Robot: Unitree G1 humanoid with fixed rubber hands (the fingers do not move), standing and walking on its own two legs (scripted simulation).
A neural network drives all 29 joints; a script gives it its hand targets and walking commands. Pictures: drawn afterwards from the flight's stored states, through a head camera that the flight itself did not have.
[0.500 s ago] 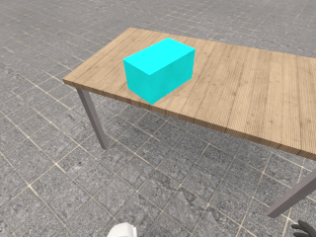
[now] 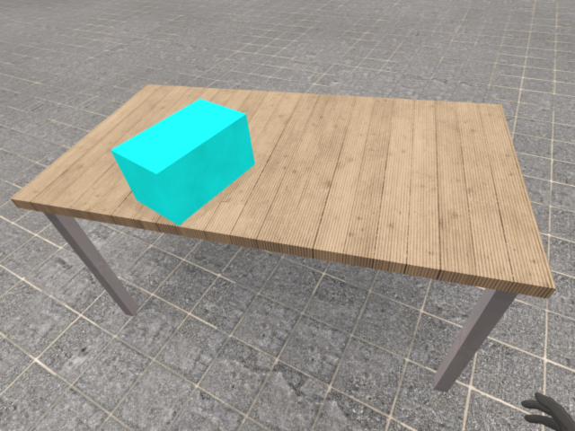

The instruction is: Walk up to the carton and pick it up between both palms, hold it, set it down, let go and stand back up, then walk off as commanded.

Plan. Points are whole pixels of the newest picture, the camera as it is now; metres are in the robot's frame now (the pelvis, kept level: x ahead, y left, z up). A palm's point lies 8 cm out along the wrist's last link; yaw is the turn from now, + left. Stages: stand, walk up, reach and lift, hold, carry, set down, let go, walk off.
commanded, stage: walk up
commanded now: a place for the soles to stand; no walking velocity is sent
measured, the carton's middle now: (190, 157) +0.72 +0.32 -0.02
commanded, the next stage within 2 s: none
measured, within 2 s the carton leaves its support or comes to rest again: neither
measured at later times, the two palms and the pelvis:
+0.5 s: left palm (66, 412) +0.17 +0.38 -0.08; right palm (495, 387) +0.24 -0.27 -0.12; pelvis +0.14 +0.05 -0.01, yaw -4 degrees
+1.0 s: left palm (101, 348) +0.28 +0.38 -0.10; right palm (480, 381) +0.25 -0.25 -0.11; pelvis +0.17 +0.07 -0.01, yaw -8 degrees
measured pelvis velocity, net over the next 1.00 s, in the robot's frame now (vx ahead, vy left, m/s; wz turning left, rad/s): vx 0.17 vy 0.07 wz -0.14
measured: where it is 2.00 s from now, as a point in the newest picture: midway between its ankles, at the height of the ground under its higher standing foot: outside the picture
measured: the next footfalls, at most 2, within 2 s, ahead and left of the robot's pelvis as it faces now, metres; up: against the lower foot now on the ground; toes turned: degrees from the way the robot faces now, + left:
left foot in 0.42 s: +0.22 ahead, +0.11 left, +0.00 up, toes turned +1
right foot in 0.84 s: +0.32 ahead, -0.04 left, +0.00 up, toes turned -1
